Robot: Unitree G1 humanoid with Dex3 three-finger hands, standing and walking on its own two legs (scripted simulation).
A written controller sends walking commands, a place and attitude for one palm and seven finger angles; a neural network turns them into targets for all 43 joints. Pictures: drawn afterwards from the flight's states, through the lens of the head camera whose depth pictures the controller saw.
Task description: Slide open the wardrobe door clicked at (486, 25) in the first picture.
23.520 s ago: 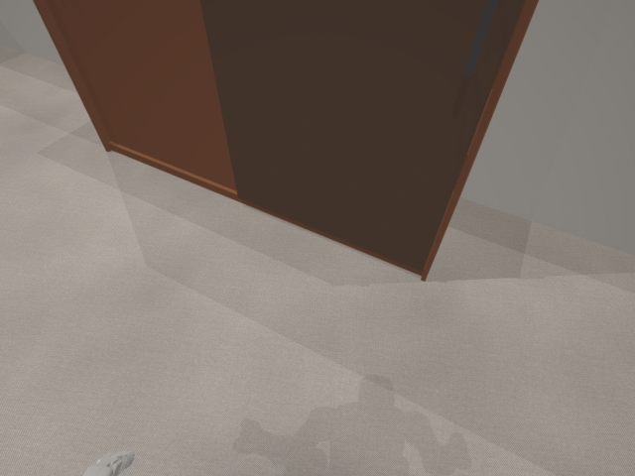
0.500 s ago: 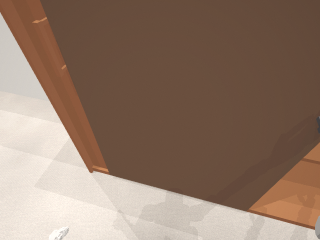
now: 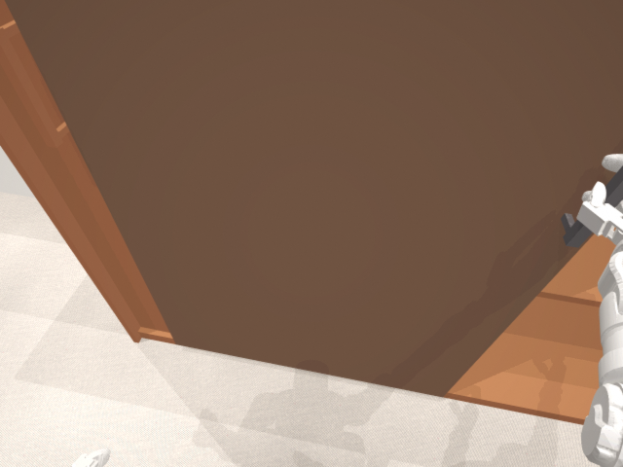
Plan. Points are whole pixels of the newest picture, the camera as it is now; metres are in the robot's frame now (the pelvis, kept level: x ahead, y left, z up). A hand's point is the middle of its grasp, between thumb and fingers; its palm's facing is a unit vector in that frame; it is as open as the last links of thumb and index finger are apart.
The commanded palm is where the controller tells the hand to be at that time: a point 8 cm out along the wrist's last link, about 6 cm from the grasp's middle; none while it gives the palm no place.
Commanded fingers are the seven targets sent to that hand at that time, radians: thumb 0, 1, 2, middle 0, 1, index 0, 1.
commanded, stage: stop walking and hold the door there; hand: right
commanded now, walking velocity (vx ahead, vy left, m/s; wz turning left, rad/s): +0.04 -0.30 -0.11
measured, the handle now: (606, 187) +0.46 -0.34 +0.17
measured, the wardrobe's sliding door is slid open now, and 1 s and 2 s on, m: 0.70 0.70 0.70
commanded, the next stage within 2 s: loosen the grip on the handle in 1.24 s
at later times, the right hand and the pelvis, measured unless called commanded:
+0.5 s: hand (591, 214) +0.42 -0.30 +0.16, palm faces +0.25 +0.96 -0.15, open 5.9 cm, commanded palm +0.39 -0.33 +0.14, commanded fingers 0.00 -0.90 -0.90 0.45 1.40 0.45 1.40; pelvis -0.02 -0.10 -0.01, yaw +2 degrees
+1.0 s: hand (590, 213) +0.41 -0.30 +0.16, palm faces +0.31 +0.93 -0.19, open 6.0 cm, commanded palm +0.38 -0.33 +0.14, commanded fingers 0.00 -0.90 -0.90 0.45 1.40 0.45 1.40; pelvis -0.03 -0.08 +0.00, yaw +2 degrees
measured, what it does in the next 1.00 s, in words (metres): steps on the spot: left foot, then right foot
